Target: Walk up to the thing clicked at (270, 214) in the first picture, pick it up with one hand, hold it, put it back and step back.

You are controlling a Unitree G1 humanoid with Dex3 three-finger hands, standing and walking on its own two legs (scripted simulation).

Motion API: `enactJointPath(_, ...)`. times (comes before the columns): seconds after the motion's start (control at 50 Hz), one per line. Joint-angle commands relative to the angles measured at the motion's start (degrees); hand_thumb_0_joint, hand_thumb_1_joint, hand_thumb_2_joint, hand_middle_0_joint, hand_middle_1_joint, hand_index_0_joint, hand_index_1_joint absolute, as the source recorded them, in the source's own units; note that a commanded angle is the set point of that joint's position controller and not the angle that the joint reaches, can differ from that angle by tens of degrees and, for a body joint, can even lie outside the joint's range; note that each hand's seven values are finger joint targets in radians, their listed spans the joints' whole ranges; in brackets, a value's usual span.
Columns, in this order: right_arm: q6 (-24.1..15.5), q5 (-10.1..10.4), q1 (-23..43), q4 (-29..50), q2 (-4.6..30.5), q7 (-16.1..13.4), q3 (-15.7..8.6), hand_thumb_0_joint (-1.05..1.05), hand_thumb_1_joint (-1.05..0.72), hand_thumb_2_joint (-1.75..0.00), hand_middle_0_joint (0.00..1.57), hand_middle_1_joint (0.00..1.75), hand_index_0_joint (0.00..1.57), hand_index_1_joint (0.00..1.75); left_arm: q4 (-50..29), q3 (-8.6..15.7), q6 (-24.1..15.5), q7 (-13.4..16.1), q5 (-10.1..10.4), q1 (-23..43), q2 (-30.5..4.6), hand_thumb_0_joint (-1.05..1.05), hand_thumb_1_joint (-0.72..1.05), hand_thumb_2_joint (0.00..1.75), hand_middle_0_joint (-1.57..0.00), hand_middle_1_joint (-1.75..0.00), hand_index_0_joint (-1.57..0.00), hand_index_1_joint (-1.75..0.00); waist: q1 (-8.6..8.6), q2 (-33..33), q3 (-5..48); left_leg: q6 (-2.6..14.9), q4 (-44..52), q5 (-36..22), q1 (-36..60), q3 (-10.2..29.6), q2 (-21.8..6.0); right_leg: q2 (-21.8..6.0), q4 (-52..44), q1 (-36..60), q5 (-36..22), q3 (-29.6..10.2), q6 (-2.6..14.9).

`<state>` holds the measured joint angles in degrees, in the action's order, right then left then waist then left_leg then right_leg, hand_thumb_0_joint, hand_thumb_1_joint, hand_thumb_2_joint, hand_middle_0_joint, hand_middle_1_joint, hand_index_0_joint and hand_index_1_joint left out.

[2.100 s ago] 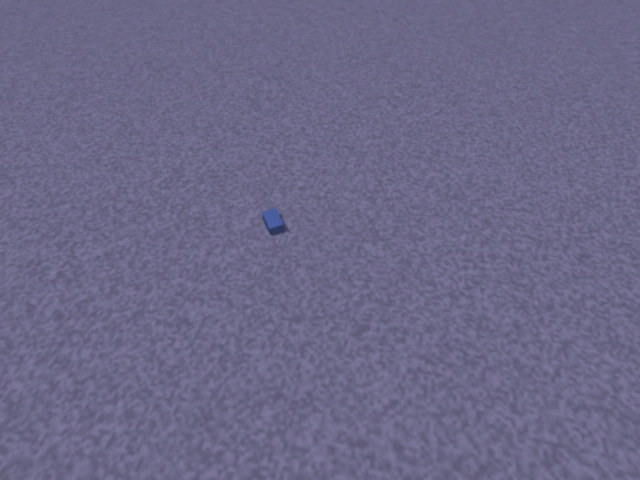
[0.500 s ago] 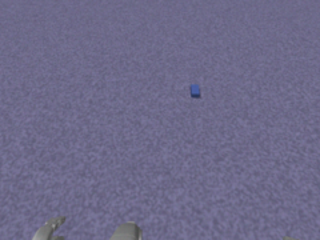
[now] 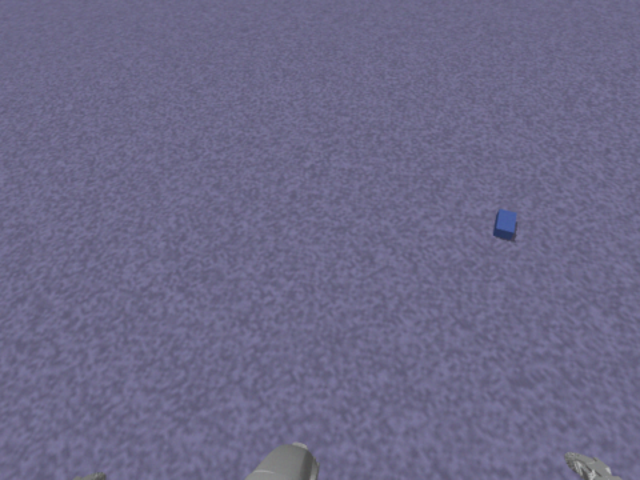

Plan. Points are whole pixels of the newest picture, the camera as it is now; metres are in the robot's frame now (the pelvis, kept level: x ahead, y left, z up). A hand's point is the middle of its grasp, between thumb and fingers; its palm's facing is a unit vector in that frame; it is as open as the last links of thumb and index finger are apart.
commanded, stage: walk up
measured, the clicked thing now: (504, 224) +1.13 -0.62 -0.73
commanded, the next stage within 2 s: stand in 1.50 s
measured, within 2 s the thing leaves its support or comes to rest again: neither
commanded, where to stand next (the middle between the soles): +0.09 +0.03 m, yaw +14 degrees
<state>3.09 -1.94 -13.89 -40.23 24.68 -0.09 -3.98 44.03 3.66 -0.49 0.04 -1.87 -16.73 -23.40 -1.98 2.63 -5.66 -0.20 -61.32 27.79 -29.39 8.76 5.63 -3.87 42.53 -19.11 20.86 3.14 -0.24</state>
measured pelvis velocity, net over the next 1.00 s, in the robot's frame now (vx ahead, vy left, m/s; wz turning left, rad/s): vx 0.01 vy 0.02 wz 0.29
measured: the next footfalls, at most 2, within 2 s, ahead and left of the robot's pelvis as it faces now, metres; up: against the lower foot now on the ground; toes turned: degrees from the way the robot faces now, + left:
left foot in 0.22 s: +0.05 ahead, +0.15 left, +0.00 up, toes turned +10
right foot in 0.50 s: +0.11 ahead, -0.10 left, +0.00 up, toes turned +12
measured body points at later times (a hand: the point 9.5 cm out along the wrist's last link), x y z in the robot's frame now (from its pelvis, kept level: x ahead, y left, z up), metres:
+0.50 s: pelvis +0.01 +0.03 +0.00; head +0.03 +0.05 +0.45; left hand +0.01 +0.36 -0.11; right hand +0.15 -0.26 -0.10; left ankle +0.01 +0.15 -0.71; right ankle +0.06 -0.10 -0.71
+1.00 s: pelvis +0.01 +0.02 +0.02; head +0.02 +0.03 +0.47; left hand +0.00 +0.34 -0.10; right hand +0.19 -0.24 -0.10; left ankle +0.01 +0.15 -0.71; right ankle +0.07 -0.10 -0.71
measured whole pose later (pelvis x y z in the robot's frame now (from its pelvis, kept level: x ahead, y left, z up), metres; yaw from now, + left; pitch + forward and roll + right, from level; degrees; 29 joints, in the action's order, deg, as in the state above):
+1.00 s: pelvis +0.01 +0.02 +0.02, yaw +17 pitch -3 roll +0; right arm -1.7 -0.4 -7.5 -59.4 20.7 0.3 1.1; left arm 59.4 0.7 0.0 -1.1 -0.1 -7.3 -21.8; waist -1.4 0.0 -3.6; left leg -0.4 -29.5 13.3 -13.6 6.8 2.3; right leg -2.8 28.4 -11.9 13.7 4.1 -1.0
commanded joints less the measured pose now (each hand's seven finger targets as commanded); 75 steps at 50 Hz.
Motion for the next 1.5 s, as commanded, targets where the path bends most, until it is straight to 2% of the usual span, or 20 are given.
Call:
enactJointPath(0.0,-1.75,0.93,-2.5,3.83,11.85,1.37,-4.86,0.0,-0.9,-0.9,0.2,0.3,0.2,0.3,-4.84,5.08,-3.01,1.58,-0.64,3.93,-17.01,0.0,0.9,0.9,-0.2,-0.3,-0.2,-0.3,1.79,-11.89,-0.5,-0.57,-6.4,-4.45,-5.95,-1.57,-5.88,-14.37,-22.67,2.61,0.92,-14.85,12.37)
enactJointPath(0.12,-2.98,0.96,0.97,1.2,9.32,2.33,-3.7,0.0,-0.9,-0.9,0.2,0.3,0.2,0.3,-5.23,5.6,-2.6,0.22,-1.02,0.44,-18.09,0.0,0.9,0.9,-0.2,-0.3,-0.2,-0.3,-1.52,-17.15,2.3,-0.52,15.27,0.95,3.0,-9.55,-4.79,-12.94,-19.1,5.3,2.07,-6.69,12.04)
enactJointPath(0.18,-4.37,1.18,-5.85,-2.61,8.44,1.1,-3.51,0.0,-0.9,-0.9,0.2,0.3,0.2,0.3,-5.64,4.49,-1.25,-0.39,0.09,1.91,-16.48,0.0,0.9,0.9,-0.2,-0.3,-0.2,-0.3,2.05,-13.12,7.61,0.11,29.8,-9.78,16.85,-13.54,-1.71,-12.44,-7.6,2.34,-7.34,-2.4,9.68)
enactJointPath(0.2,-4.96,0.74,-7.91,-4.01,10.3,0.44,-4.11,0.0,-0.9,-0.9,0.2,0.3,0.2,0.3,-5.33,3.33,-0.69,-0.38,0.45,0.02,-13.29,0.0,0.9,0.9,-0.2,-0.3,-0.2,-0.3,2.82,-6.31,9.0,0.88,33.21,-9.48,22.74,-10.57,-1.62,-10.14,0.86,-1.88,-3.28,0.63,6.98)
enactJointPath(0.22,-5.41,-0.19,-8.29,-3.24,14.31,-0.12,-5.08,0.0,-0.9,-0.9,0.2,0.3,0.2,0.3,-5.9,2.0,-0.18,-0.53,0.74,-1.11,-8.99,0.0,0.9,0.9,-0.2,-0.3,-0.2,-0.3,3.37,5.57,8.18,5.06,39.56,-3.77,26.29,7.87,-11.45,-6.0,13.13,-11.64,5.01,3.0,3.24)
enactJointPath(0.24,-5.73,-0.06,-6.73,-1.43,20.7,-0.39,-5.66,0.0,-0.9,-0.9,0.2,0.3,0.2,0.3,-6.47,2.11,0.17,0.0,1.09,1.74,-10.14,0.0,0.9,0.9,-0.2,-0.3,-0.2,-0.3,4.3,11.85,7.07,13.13,44.36,-0.37,19.57,30.65,-23.71,-0.23,15.4,-17.27,15.63,-0.95,1.38)
enactJointPath(0.26,-5.68,0.5,-5.79,-2.11,21.07,-0.65,-5.89,0.0,-0.9,-0.9,0.2,0.3,0.2,0.3,-5.38,3.18,0.07,0.73,0.8,5.19,-14.39,0.0,0.9,0.9,-0.2,-0.3,-0.2,-0.3,4.73,7.17,2.6,17.44,45.14,0.67,13.17,33.5,-25.5,-2.65,18.4,-15.18,16.39,-5.77,1.78)
enactJointPath(0.28,-5.79,0.75,-3.44,-1.61,17.35,-0.96,-4.78,0.0,-0.9,-0.9,0.2,0.3,0.2,0.3,-4.43,3.19,0.09,0.59,1.11,2.96,-14.64,0.0,0.9,0.9,-0.2,-0.3,-0.2,-0.3,2.66,2.88,1.37,15.67,40.76,-8.52,15.77,23.31,-21.74,-3.67,18.9,-15.61,13.18,-6.49,1.63)
enactJointPath(0.32,-6.43,1.08,-1.06,-1.9,13.54,-1.52,-2.7,0.0,-0.9,-0.9,0.2,0.3,0.2,0.3,-0.9,2.87,-0.38,0.41,1.74,-1.48,-12.35,0.0,0.9,0.9,-0.2,-0.3,-0.2,-0.3,0.21,4.14,2.72,12.95,35.22,-23.34,14.59,14.85,-18.01,-3.77,13.6,-11.18,8.58,-5.89,1.63)
enactJointPath(0.42,-6.37,1.5,-1.02,-2.65,12.68,-1.52,-1.86,0.0,-0.9,-0.9,0.2,0.3,0.2,0.3,0.62,2.88,-0.51,0.11,1.3,-0.7,-10.57,0.0,0.9,0.9,-0.2,-0.3,-0.2,-0.3,0.67,6.74,5.95,11.52,30.12,-37.7,10.96,9.7,-16.25,0.26,0.74,1.31,5.19,-1.52,2.32)
enactJointPath(0.46,-5.63,2.15,1.1,-2.57,11.62,-1.47,-1.19,0.0,-0.9,-0.9,0.2,0.3,0.2,0.3,1.94,2.87,-0.97,0.32,1.04,-1.8,-10.46,0.0,0.9,0.9,-0.2,-0.3,-0.2,-0.3,-1.2,4.39,7.03,8.55,25.39,-31.91,6.62,6.66,-13.04,1.58,-10.5,9.59,-5.1,-1.1,3.55)
enactJointPath(0.5,-5.25,3.06,1.01,-2.3,7.47,-1.48,-0.13,0.0,-0.9,-0.9,0.2,0.3,0.2,0.3,1.28,3.51,-1.72,0.43,0.08,0.62,-15.75,0.0,0.9,0.9,-0.2,-0.3,-0.2,-0.3,-0.39,-7.77,8.07,2.94,15.42,-17.08,3.35,0.01,-3.99,-11.08,-18.62,9.45,-8.27,-18.37,9.24)
enactJointPath(0.52,-4.88,2.78,-0.44,-4.03,8.69,-1.9,-0.82,0.0,-0.9,-0.9,0.2,0.3,0.2,0.3,0.6,3.46,-1.55,0.01,0.37,5.59,-17.09,0.0,0.9,0.9,-0.2,-0.3,-0.2,-0.3,1.37,-11.28,6.99,2.02,11.28,1.6,7.83,-5.01,-2.5,-17.81,-19.82,2.44,-6.28,-22.67,14.82)
enactJointPath(0.54,-4.91,2.41,-2.34,-5.81,9.65,-1.79,-1.28,0.0,-0.9,-0.9,0.2,0.3,0.2,0.3,0.1,3.09,-1.46,-0.31,0.4,8.4,-15.83,0.0,0.9,0.9,-0.2,-0.3,-0.2,-0.3,2.89,-10.18,4.86,1.52,11.71,4.16,11.12,-5.55,-3.68,-18.2,-19.06,-1.81,-5.58,-22.25,15.26)
enactJointPath(0.6,-5.9,1.95,-2.94,-8.67,9.01,-1.18,-1.16,0.0,-0.9,-0.9,0.2,0.3,0.2,0.3,1.93,1.27,-0.85,-0.26,0.8,9.81,-12.41,0.0,0.9,0.9,-0.2,-0.3,-0.2,-0.3,3.37,-8.88,3.47,3.22,28.32,-11.08,16.41,-0.71,-5.96,-8.62,-12.5,-4.51,-6.8,-9.97,6.89)
enactJointPath(0.64,-6.69,1.28,1.62,-7.91,12.48,-1.02,-1.37,0.0,-0.9,-0.9,0.2,0.3,0.2,0.3,3.7,1.05,-0.04,-0.54,1.34,8.81,-10.49,0.0,0.9,0.9,-0.2,-0.3,-0.2,-0.3,1.02,-1.04,3.66,8.4,37.0,-3.57,10.2,17.49,-15.4,-0.46,-3.75,-2.81,4.58,-3.76,2.59)
enactJointPath(0.68,-6.76,1.32,4.32,-8.71,12.79,-0.88,-0.58,0.0,-0.9,-0.9,0.2,0.3,0.2,0.3,5.25,0.9,-0.26,-0.56,1.6,7.21,-9.71,0.0,0.9,0.9,-0.2,-0.3,-0.2,-0.3,-0.46,-0.08,2.99,9.5,37.6,-7.28,6.66,16.62,-16.12,0.43,-5.95,2.71,5.75,-4.69,2.92)
enactJointPath(0.76,-6.16,1.8,6.48,-11.07,8.92,-0.66,1.02,0.0,-0.9,-0.9,0.2,0.3,0.2,0.3,7.49,0.66,-1.62,-0.45,1.44,9.12,-11.89,0.0,0.9,0.9,-0.2,-0.3,-0.2,-0.3,1.1,-0.74,4.76,2.69,32.41,-13.65,10.32,2.86,-7.3,-6.03,-17.8,5.76,-4.08,-10.41,5.93)
enactJointPath(0.88,-6.16,1.85,7.96,-14.43,8.85,-0.37,1.7,0.0,-0.9,-0.9,0.2,0.3,0.2,0.3,10.49,-0.23,-1.31,-0.53,1.85,12.3,-10.06,0.0,0.9,0.9,-0.2,-0.3,-0.2,-0.3,0.83,-1.64,6.09,3.22,38.43,-16.21,12.06,5.51,-9.98,-3.17,-19.11,10.1,-4.14,-5.69,3.17)
enactJointPath(1.48,-4.96,1.44,11.86,-20.77,7.11,-0.74,1.86,0.0,-0.9,-0.9,0.2,0.3,0.2,0.3,16.97,-0.13,-0.96,-0.01,1.52,14.69,-8.94,0.0,0.9,0.9,-0.2,-0.3,-0.2,-0.3,0.87,-2.27,7.9,1.04,41.82,-29.53,19.09,1.91,-10.48,-5.08,-25.85,15.19,-12.6,-5.15,2.22)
